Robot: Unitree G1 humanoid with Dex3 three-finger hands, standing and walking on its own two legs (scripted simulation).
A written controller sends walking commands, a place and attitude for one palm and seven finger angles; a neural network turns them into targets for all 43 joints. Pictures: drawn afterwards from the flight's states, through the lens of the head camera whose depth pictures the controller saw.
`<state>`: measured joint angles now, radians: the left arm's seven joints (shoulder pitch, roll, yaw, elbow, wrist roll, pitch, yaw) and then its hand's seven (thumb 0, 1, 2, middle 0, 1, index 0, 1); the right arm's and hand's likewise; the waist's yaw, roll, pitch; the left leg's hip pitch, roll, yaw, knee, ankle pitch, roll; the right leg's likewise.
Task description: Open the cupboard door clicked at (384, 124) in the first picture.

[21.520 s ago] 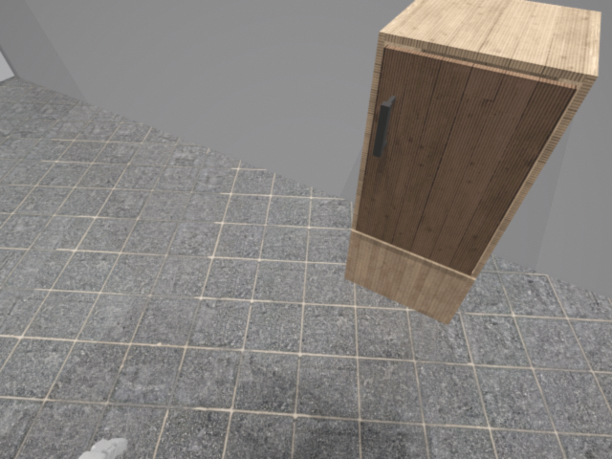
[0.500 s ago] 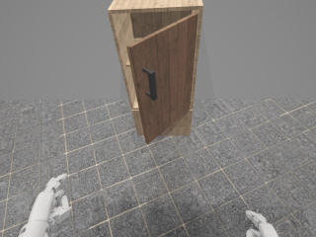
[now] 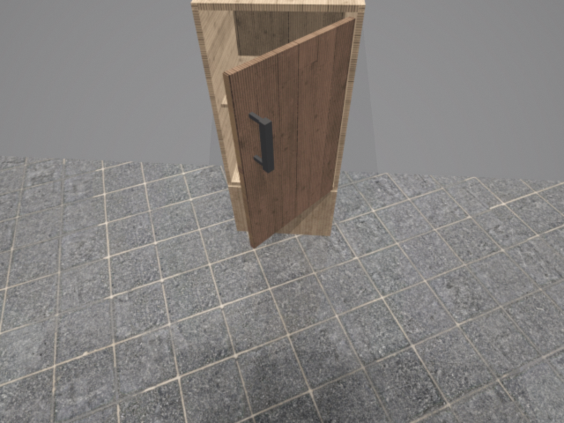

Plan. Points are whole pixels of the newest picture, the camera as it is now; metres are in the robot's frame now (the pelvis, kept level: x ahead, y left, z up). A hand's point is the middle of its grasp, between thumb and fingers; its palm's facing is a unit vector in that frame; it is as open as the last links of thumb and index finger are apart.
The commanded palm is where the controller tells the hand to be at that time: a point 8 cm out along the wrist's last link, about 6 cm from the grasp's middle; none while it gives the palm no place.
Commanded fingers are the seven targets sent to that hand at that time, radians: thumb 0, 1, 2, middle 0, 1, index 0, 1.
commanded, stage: let the arm hang, fingers relaxed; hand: left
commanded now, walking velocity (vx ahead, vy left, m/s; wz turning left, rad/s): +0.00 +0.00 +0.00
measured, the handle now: (261, 142) +0.69 +0.09 -0.02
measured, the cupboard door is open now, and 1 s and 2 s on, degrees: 48 48 48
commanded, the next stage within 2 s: look to check the result in 0.46 s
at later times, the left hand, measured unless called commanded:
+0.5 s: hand out of the picture +0.09 +0.20 -0.16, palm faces -0.01 -0.96 -0.27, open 7.4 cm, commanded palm none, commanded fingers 0.00 0.90 0.90 -0.20 -0.30 -0.20 -0.30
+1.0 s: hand out of the picture +0.10 +0.21 -0.15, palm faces -0.01 -0.95 -0.32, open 7.4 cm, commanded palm none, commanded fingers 0.00 0.90 0.90 -0.20 -0.30 -0.20 -0.30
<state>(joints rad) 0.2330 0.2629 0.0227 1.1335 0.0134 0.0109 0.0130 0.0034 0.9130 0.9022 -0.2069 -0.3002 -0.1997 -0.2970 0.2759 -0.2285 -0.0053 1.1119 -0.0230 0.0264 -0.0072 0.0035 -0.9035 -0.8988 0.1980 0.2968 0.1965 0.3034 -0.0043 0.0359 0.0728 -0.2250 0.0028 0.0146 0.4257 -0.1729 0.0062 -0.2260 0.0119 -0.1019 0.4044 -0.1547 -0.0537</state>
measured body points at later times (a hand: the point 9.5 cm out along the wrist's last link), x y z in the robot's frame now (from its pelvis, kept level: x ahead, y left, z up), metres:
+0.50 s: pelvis +0.02 -0.01 +0.00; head +0.04 -0.02 +0.45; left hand +0.09 +0.25 -0.14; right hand +0.06 -0.26 -0.16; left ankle +0.04 +0.12 -0.74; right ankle +0.04 -0.09 -0.74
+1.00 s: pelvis +0.05 -0.01 +0.01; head +0.07 -0.03 +0.46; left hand +0.10 +0.26 -0.13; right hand +0.09 -0.28 -0.15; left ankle +0.04 +0.12 -0.74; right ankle +0.04 -0.09 -0.74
